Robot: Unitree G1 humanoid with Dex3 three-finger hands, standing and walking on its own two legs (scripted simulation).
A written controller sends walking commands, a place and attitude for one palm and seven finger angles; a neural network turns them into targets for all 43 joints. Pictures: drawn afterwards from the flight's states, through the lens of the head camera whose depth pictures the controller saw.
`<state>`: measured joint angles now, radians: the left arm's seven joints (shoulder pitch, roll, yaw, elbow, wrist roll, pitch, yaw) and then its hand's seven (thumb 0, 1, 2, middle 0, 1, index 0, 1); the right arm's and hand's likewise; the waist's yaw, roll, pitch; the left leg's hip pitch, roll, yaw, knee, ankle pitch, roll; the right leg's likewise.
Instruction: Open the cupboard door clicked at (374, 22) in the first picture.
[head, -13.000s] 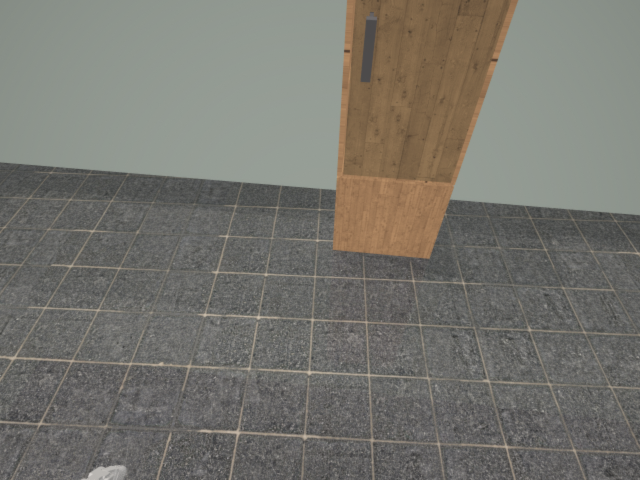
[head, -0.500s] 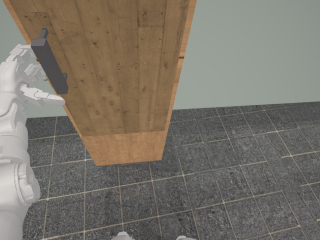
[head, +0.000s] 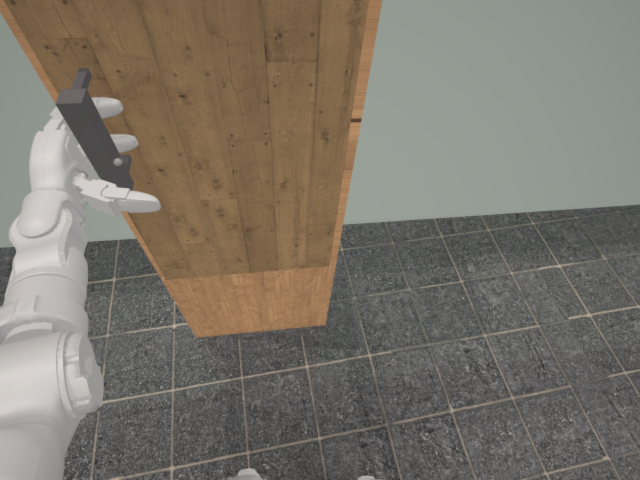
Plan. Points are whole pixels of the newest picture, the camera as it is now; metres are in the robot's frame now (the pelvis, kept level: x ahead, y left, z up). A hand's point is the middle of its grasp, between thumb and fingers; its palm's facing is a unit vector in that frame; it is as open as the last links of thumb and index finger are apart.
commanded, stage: slide the fingers in behind the handle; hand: left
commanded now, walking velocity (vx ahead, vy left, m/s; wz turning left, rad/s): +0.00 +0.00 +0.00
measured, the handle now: (103, 136) +0.52 +0.26 +0.12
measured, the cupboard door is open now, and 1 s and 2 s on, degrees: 0 0 34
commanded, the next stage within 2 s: close the thumb around the handle in 0.34 s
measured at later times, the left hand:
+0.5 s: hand (117, 162) +0.47 +0.23 +0.12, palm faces +0.08 -1.00 +0.01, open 14.0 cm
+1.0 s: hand (118, 161) +0.48 +0.23 +0.12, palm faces +0.08 -1.00 +0.00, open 6.5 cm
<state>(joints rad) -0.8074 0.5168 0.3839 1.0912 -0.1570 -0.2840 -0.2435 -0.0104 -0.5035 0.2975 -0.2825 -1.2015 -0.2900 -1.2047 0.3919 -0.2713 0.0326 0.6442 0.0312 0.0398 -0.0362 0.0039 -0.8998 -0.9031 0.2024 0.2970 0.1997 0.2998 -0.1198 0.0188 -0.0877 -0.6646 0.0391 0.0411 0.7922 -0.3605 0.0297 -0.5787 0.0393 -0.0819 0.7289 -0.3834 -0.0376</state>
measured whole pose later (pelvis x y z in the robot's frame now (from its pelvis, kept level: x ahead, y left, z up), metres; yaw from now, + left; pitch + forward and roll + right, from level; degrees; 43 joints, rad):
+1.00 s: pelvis +0.00 +0.01 +0.00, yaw +0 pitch +14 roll -2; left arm -0.84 0.53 0.39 1.13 -0.14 -0.30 -0.25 0.01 0.58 0.76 -0.37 -1.32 -0.37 -1.32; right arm 0.39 -0.28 0.03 0.65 0.03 0.03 -0.04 0.00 -0.90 -0.90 0.20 0.30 0.20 0.30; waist -0.13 0.02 -0.09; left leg -0.69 0.03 0.04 0.80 -0.36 0.04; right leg -0.60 0.03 -0.08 0.74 -0.38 -0.03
